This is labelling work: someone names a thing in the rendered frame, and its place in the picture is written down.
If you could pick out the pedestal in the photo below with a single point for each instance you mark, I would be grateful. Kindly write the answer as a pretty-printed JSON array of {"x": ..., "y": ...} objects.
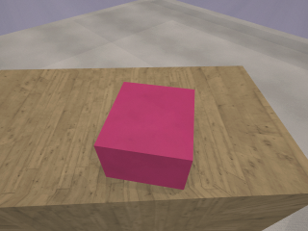
[{"x": 247, "y": 171}]

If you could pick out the carton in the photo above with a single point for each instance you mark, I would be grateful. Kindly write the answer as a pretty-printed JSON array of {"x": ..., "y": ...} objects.
[{"x": 147, "y": 136}]

